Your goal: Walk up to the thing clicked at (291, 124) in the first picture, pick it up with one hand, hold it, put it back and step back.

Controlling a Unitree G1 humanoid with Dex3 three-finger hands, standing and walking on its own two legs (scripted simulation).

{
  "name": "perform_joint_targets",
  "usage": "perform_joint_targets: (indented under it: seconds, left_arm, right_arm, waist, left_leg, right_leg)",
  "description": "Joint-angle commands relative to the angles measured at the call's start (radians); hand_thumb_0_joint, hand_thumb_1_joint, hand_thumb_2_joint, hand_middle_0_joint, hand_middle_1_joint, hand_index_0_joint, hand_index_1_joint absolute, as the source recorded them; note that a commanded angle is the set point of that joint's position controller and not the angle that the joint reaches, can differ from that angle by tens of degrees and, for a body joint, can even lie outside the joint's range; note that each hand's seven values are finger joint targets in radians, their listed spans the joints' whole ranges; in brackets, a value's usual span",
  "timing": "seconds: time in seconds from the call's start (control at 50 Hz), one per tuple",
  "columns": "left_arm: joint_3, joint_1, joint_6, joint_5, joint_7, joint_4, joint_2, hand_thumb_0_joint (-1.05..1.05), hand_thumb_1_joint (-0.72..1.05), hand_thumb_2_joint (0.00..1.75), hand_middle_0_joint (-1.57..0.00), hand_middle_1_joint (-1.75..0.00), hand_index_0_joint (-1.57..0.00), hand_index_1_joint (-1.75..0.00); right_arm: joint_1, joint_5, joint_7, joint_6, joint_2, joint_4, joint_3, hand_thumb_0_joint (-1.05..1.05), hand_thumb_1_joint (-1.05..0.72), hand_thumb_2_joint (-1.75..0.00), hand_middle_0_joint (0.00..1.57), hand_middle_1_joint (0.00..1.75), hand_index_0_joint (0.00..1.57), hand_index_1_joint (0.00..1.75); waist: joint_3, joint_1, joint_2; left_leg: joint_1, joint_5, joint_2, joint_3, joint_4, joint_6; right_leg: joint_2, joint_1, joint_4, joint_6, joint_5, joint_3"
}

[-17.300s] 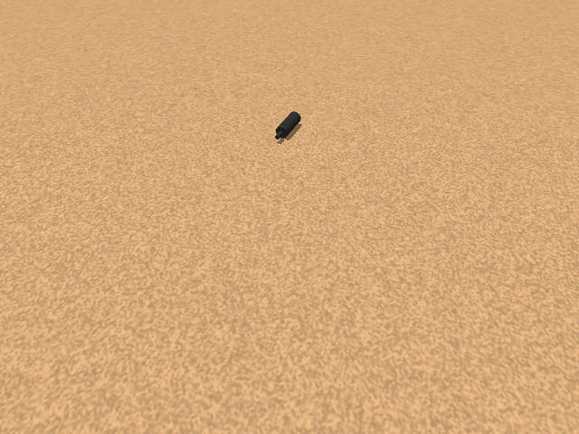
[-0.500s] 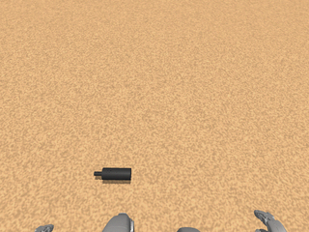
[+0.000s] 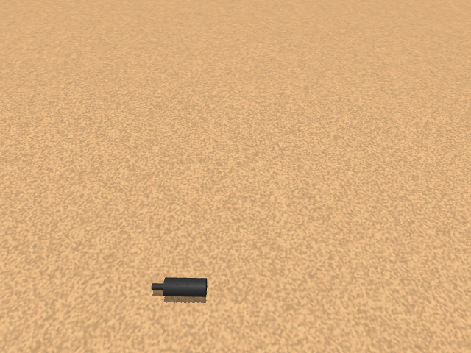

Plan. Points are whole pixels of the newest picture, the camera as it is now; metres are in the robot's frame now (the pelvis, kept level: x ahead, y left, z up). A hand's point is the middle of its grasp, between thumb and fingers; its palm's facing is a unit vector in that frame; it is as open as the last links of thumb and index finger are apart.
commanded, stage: walk up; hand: left
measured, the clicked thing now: (179, 287) +0.51 +0.23 -0.74
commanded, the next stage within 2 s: none
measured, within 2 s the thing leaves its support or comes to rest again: neither
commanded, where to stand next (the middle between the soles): +0.12 -0.01 m, yaw +0 degrees
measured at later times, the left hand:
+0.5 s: hand out of the picture +0.09 +0.25 -0.15, palm faces +0.04 -0.94 -0.35, open 7.4 cm
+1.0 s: hand out of the picture +0.10 +0.25 -0.15, palm faces +0.04 -0.94 -0.34, open 7.4 cm
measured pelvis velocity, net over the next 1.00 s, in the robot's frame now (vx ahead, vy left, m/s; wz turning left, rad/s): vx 0.03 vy -0.01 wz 0.05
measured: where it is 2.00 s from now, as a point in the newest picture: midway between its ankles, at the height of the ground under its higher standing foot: outside the picture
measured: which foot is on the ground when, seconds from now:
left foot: down 0.00-1.00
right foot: down 0.00-1.00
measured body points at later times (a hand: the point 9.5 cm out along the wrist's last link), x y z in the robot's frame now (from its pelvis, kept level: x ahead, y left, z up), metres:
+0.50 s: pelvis +0.03 -0.01 +0.01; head +0.04 -0.01 +0.46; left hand +0.09 +0.30 -0.12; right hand +0.13 -0.31 -0.12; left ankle +0.07 +0.12 -0.74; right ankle -0.01 -0.15 -0.74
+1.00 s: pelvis +0.03 -0.01 +0.01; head +0.05 -0.01 +0.46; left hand +0.10 +0.30 -0.13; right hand +0.13 -0.31 -0.12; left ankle +0.07 +0.12 -0.74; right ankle -0.01 -0.15 -0.74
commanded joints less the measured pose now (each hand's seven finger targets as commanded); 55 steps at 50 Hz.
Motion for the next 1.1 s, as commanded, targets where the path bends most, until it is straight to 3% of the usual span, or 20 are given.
perform_joint_targets:
  seconds: [0.0,0.16,0.26,0.3,0.44,0.56,0.66,0.76,0.84,1.08]
  left_arm:
    - [0.052,-0.016,-0.025,0.0,0.012,-0.027,0.206,0.0,0.9,0.9,-0.2,-0.3,-0.2,-0.3]
    - [0.051,-0.053,-0.033,0.001,0.014,0.005,0.202,0.0,0.9,0.9,-0.2,-0.3,-0.2,-0.3]
    - [0.053,-0.056,-0.037,-0.003,0.02,0.017,0.208,0.0,0.9,0.9,-0.2,-0.3,-0.2,-0.3]
    - [0.052,-0.056,-0.034,-0.006,0.022,0.022,0.206,0.0,0.9,0.9,-0.2,-0.3,-0.2,-0.3]
    - [0.052,-0.06,-0.027,-0.007,0.027,0.031,0.203,0.0,0.9,0.9,-0.2,-0.3,-0.2,-0.3]
    - [0.054,-0.075,-0.022,-0.003,0.027,0.026,0.201,0.0,0.9,0.9,-0.2,-0.3,-0.2,-0.3]
    - [0.059,-0.076,-0.02,-0.001,0.027,0.022,0.204,0.0,0.9,0.9,-0.2,-0.3,-0.2,-0.3]
    - [0.06,-0.09,-0.016,0.0,0.025,0.022,0.2,0.0,0.9,0.9,-0.2,-0.3,-0.2,-0.3]
    - [0.062,-0.068,-0.017,0.001,0.024,0.017,0.199,0.0,0.9,0.9,-0.2,-0.3,-0.2,-0.3]
    - [0.067,-0.059,-0.014,0.003,0.023,0.012,0.196,0.0,0.9,0.9,-0.2,-0.3,-0.2,-0.3]
  right_arm:
    - [-0.098,-0.003,-0.02,-0.035,-0.235,-0.066,-0.045,0.0,-0.9,-0.9,0.2,0.3,0.2,0.3]
    - [-0.081,0.003,-0.028,-0.039,-0.221,-0.033,-0.044,0.0,-0.9,-0.9,0.2,0.3,0.2,0.3]
    - [-0.071,0.009,-0.034,-0.039,-0.213,-0.019,-0.043,0.0,-0.9,-0.9,0.2,0.3,0.2,0.3]
    - [-0.08,0.01,-0.035,-0.035,-0.211,-0.018,-0.045,0.0,-0.9,-0.9,0.2,0.3,0.2,0.3]
    - [-0.095,0.01,-0.039,-0.023,-0.208,-0.01,-0.048,0.0,-0.9,-0.9,0.2,0.3,0.2,0.3]
    - [-0.118,0.007,-0.039,-0.02,-0.212,-0.01,-0.047,0.0,-0.9,-0.9,0.2,0.3,0.2,0.3]
    - [-0.119,0.006,-0.04,-0.022,-0.209,-0.011,-0.046,0.0,-0.9,-0.9,0.2,0.3,0.2,0.3]
    - [-0.127,0.005,-0.039,-0.021,-0.208,-0.012,-0.045,0.0,-0.9,-0.9,0.2,0.3,0.2,0.3]
    - [-0.121,0.004,-0.039,-0.024,-0.205,-0.018,-0.041,0.0,-0.9,-0.9,0.2,0.3,0.2,0.3]
    - [-0.108,0.002,-0.041,-0.022,-0.205,-0.014,-0.04,0.0,-0.9,-0.9,0.2,0.3,0.2,0.3]
  waist:
    - [-0.027,0.025,0.074]
    - [-0.067,0.006,0.054]
    - [-0.122,0.001,0.017]
    - [-0.119,0.002,0.012]
    - [-0.099,0.004,-0.008]
    - [-0.09,0.008,0.011]
    - [-0.117,0.01,0.006]
    - [-0.09,0.008,0.025]
    - [-0.111,0.014,0.016]
    - [-0.078,0.011,0.019]
  left_leg:
    - [-0.045,-0.297,0.108,-0.181,-0.213,0.037]
    - [0.027,-0.065,0.098,-0.145,-0.163,0.029]
    - [0.108,0.215,0.094,-0.1,-0.092,0.032]
    - [0.128,0.254,0.093,-0.095,-0.082,0.032]
    - [0.146,0.284,0.093,-0.088,-0.081,0.035]
    - [0.119,0.248,0.092,-0.098,-0.111,0.032]
    - [0.139,0.292,0.092,-0.086,-0.101,0.033]
    - [0.098,0.226,0.093,-0.11,-0.136,0.03]
    - [0.11,0.237,0.086,-0.104,-0.122,0.033]
    - [0.078,0.17,0.077,-0.119,-0.136,0.034]
  right_leg:
    - [-0.052,0.009,-0.138,-0.061,-0.105,0.061]
    - [-0.076,0.029,-0.18,-0.054,-0.012,0.06]
    - [-0.095,0.063,-0.179,-0.046,0.163,0.049]
    - [-0.096,0.054,-0.171,-0.043,0.202,0.04]
    - [-0.096,0.052,-0.179,-0.038,0.214,0.025]
    - [-0.092,0.077,-0.185,-0.033,0.172,0.013]
    - [-0.097,0.103,-0.175,-0.035,0.219,0.006]
    - [-0.088,0.108,-0.181,-0.034,0.139,0.003]
    - [-0.089,0.122,-0.184,-0.033,0.158,0.006]
    - [-0.085,0.113,-0.2,-0.036,0.091,0.0]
